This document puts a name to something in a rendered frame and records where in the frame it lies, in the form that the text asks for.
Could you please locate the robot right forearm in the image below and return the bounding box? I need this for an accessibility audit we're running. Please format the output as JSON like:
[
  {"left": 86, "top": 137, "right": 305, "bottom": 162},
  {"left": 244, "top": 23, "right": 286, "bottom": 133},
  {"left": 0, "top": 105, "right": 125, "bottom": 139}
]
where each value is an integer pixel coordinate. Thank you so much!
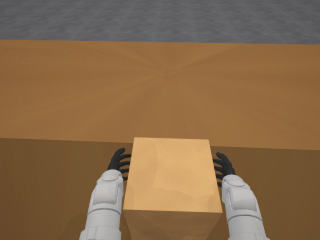
[{"left": 221, "top": 174, "right": 270, "bottom": 240}]

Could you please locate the carton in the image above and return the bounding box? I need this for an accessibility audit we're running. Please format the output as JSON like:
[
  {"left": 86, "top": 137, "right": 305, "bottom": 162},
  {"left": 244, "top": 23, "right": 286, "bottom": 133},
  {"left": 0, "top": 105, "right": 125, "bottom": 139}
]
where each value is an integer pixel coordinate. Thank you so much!
[{"left": 123, "top": 137, "right": 223, "bottom": 240}]

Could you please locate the right robot hand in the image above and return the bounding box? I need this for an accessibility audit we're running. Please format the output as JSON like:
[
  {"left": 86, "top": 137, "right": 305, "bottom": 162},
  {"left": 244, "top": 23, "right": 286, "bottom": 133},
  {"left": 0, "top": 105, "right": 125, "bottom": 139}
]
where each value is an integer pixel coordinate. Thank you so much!
[{"left": 212, "top": 152, "right": 236, "bottom": 187}]

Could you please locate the left robot hand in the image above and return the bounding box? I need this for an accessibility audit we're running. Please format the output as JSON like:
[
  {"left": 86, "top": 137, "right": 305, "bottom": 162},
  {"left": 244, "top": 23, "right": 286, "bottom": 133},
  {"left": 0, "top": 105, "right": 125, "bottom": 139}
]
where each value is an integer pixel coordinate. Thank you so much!
[{"left": 107, "top": 147, "right": 132, "bottom": 181}]

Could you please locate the robot left forearm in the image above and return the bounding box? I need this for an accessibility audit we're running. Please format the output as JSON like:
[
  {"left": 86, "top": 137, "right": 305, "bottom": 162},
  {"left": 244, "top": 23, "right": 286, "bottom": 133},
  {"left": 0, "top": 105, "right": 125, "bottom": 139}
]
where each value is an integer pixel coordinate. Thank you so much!
[{"left": 79, "top": 169, "right": 124, "bottom": 240}]

